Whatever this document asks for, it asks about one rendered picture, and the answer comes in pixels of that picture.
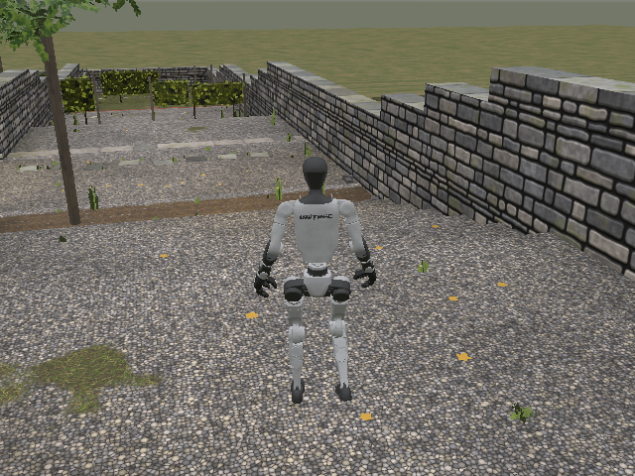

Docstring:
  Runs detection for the humanoid robot head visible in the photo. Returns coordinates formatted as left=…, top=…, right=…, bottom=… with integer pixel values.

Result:
left=299, top=157, right=332, bottom=204

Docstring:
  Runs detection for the robot left upper arm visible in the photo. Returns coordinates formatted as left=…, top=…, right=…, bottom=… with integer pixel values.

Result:
left=267, top=200, right=296, bottom=256

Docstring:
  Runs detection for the right robot thigh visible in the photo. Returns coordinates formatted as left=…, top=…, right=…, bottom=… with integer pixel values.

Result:
left=328, top=276, right=351, bottom=337

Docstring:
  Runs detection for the robot left hand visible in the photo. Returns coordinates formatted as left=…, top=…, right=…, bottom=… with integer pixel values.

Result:
left=254, top=274, right=277, bottom=298

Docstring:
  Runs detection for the left robot forearm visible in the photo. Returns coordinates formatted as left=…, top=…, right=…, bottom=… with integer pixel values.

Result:
left=257, top=240, right=278, bottom=280

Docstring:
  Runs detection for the robot right hand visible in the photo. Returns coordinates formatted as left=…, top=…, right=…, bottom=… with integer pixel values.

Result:
left=353, top=269, right=377, bottom=288

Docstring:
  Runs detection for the robot right upper arm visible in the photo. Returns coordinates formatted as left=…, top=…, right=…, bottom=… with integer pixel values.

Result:
left=336, top=199, right=365, bottom=254

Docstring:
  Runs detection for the right robot forearm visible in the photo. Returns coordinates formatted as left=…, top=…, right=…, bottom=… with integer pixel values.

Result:
left=355, top=237, right=375, bottom=273

